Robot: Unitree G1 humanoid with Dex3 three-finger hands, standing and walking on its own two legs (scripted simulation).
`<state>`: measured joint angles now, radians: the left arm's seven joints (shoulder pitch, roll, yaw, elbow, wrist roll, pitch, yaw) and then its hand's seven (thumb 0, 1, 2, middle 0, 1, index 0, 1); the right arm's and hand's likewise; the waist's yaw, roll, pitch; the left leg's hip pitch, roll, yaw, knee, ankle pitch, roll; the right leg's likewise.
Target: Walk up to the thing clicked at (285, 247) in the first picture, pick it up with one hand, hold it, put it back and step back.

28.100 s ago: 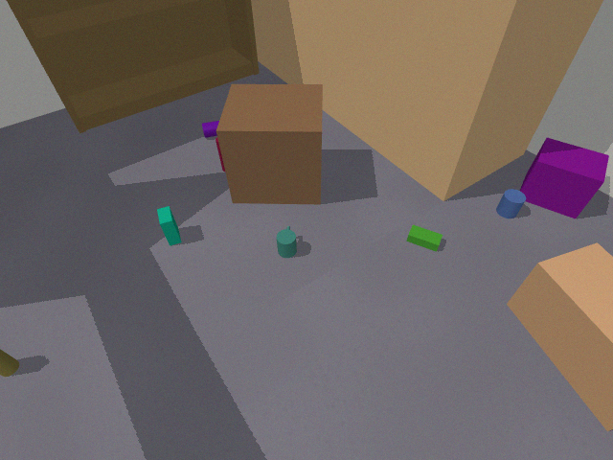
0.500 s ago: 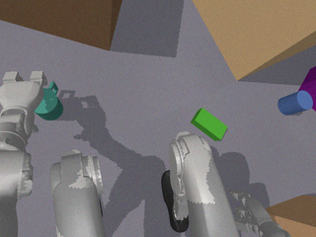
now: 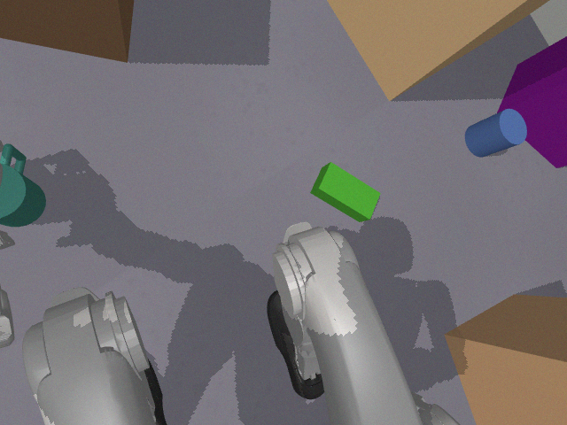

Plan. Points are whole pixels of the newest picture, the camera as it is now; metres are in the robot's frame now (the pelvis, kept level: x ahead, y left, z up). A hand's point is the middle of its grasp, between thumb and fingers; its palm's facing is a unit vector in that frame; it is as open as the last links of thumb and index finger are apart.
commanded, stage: rest palm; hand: left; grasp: from above
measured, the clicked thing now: (7, 185) +0.48 +0.28 -0.26
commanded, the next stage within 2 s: close in 0.50 s
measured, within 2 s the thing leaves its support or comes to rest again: neither
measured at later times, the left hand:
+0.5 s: hand out of the picture +0.44 +0.29 -0.23, palm faces -0.45 -0.13 -0.88, open 14.0 cm
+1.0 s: hand out of the picture +0.45 +0.29 -0.24, palm faces -0.45 -0.13 -0.88, open 12.8 cm
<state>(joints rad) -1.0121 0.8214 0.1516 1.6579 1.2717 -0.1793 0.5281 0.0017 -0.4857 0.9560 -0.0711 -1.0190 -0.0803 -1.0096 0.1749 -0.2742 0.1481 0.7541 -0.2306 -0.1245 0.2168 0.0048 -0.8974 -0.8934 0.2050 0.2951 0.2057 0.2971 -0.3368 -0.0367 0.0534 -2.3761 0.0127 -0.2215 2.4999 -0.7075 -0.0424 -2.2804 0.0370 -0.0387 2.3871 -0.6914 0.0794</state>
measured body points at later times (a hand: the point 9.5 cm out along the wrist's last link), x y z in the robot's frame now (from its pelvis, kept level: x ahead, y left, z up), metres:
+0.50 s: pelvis +0.00 +0.00 +0.00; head +0.26 +0.10 +0.35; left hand +0.46 +0.30 -0.18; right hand +0.04 -0.26 -0.08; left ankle +0.06 +0.14 -0.27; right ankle +0.10 -0.14 -0.27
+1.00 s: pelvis +0.00 +0.01 -0.01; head +0.26 +0.11 +0.34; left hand +0.47 +0.30 -0.19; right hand +0.02 -0.24 -0.08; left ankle +0.06 +0.14 -0.27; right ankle +0.10 -0.14 -0.27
